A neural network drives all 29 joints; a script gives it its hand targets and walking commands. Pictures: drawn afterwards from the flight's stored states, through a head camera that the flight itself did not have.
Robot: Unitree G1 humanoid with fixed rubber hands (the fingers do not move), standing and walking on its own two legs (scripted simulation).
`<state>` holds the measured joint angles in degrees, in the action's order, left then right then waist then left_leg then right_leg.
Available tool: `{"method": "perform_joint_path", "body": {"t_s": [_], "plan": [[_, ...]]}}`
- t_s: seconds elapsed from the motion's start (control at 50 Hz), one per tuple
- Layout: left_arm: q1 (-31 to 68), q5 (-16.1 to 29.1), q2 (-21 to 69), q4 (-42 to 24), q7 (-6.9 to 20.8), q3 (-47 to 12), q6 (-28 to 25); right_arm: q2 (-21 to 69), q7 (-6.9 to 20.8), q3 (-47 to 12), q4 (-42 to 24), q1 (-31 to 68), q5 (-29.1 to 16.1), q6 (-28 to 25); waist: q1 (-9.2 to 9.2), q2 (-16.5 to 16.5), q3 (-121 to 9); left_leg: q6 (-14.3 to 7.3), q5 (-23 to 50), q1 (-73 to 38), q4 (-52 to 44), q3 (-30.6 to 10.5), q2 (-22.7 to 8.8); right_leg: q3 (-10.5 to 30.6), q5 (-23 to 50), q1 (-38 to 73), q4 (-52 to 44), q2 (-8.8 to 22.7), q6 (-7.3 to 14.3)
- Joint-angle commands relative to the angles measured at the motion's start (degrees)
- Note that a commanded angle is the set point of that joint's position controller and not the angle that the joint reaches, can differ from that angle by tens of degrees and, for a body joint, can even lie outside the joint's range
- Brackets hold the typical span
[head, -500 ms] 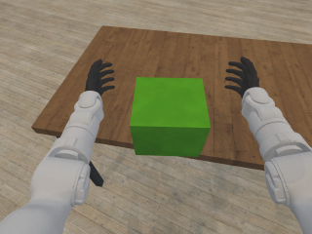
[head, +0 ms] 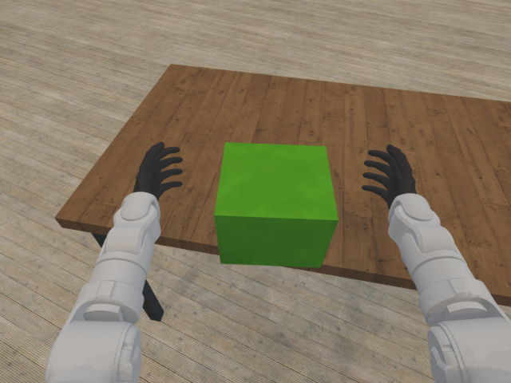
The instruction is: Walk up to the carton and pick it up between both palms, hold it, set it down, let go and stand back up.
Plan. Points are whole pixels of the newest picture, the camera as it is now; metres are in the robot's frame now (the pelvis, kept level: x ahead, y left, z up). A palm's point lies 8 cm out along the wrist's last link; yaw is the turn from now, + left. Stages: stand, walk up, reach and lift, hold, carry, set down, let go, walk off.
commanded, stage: set down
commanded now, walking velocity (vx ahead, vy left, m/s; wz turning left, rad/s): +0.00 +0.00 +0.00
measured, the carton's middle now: (272, 205) +0.45 +0.00 +0.00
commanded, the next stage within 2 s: none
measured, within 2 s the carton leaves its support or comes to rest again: neither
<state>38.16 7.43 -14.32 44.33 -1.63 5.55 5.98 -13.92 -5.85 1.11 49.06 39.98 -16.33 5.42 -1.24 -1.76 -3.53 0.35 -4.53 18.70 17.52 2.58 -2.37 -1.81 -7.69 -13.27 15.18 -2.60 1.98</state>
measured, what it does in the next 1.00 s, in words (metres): stands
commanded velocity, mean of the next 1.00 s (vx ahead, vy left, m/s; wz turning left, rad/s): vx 0.00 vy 0.00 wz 0.00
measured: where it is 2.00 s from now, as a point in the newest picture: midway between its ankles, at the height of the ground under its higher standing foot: outside the picture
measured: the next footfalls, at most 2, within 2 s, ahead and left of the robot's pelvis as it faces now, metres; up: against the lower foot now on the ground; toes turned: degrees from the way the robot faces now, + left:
none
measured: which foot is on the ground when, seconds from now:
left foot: down 0.00-1.00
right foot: down 0.00-1.00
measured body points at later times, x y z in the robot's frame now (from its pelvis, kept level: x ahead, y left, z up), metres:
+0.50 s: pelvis +0.01 +0.00 +0.00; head +0.02 +0.01 +0.45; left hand +0.34 +0.21 +0.05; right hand +0.34 -0.21 +0.06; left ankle +0.04 +0.12 -0.75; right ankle -0.01 -0.10 -0.75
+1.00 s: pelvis +0.03 +0.00 +0.00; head +0.02 +0.01 +0.45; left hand +0.26 +0.21 -0.02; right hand +0.26 -0.21 -0.01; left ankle +0.04 +0.12 -0.75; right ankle -0.01 -0.10 -0.75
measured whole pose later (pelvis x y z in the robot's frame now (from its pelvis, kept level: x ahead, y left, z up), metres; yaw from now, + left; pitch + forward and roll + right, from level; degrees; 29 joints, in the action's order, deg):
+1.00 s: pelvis +0.03 +0.00 +0.00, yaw -1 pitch +0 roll +0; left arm -7.3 10.7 -12.0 26.0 -4.0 -3.9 -13.5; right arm -10.2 -1.6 -1.7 25.1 -7.0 -11.2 -9.6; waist 1.3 -1.6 -1.9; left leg 0.6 -8.9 9.7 18.6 4.2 -2.1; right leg -0.1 -11.8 -5.0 16.8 -2.2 1.9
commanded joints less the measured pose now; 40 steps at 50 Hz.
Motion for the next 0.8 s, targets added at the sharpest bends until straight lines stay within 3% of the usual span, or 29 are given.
{"method": "perform_joint_path", "body": {"t_s": [0.0, 0.08, 0.18, 0.4, 0.56, 0.78], "plan": [[22.8, 1.4, -7.3, -17.5, -1.2, 0.0, -3.7, -10.0, 0.8, 3.6, -16.9, 22.8, 1.5, -4.1, 0.34, 5.2, -32.1, 1.0, 11.0, -26.3, 3.0, -1.2, 1.8, -0.2, 12.4, -3.4, -1.6, -0.8, -1.7], [18.0, 2.8, -7.5, -21.9, -2.0, -0.6, -3.8, -9.4, 1.1, 3.1, -20.5, 18.6, 1.4, -4.9, 0.95, 4.6, -33.6, 0.3, 12.1, -26.0, 3.6, -0.8, 1.6, 0.5, 13.5, -2.6, -0.7, -0.6, -2.1], [8.9, 1.5, -6.5, -23.9, -0.8, 0.5, -2.4, -7.7, 0.3, 1.5, -21.9, 9.8, 0.9, -4.6, 1.31, 2.9, -29.5, -0.1, 13.6, -25.6, 3.4, -0.7, 1.9, 1.6, 15.1, 0.3, -1.0, 0.1, -2.6], [-8.6, 0.2, -4.1, -32.4, 0.9, -0.4, -0.8, -4.9, 0.1, 2.4, -33.7, -9.3, 2.5, -4.1, 1.33, 2.1, -16.1, 0.3, 8.0, -24.2, 0.3, -0.9, 1.9, 2.1, 10.4, 2.5, -3.4, 1.0, -2.0], [-18.2, 2.9, -4.9, -36.9, -0.7, -3.5, -6.5, -4.6, 1.7, 2.0, -40.7, -20.5, 2.6, -6.5, 2.25, 2.8, -13.9, 0.1, 8.3, -22.1, 0.7, -1.0, 1.4, 3.0, 11.5, 3.3, -2.5, 1.7, -2.0], [-31.8, 2.8, -3.5, -30.5, -1.0, -5.9, -19.3, -3.8, 2.9, -0.2, -37.5, -35.0, 3.4, -15.0, 2.29, 2.0, -9.4, 1.0, 10.7, -20.3, 1.5, -1.3, 1.5, 4.5, 14.6, 5.0, -2.3, 2.2, -1.8]]}}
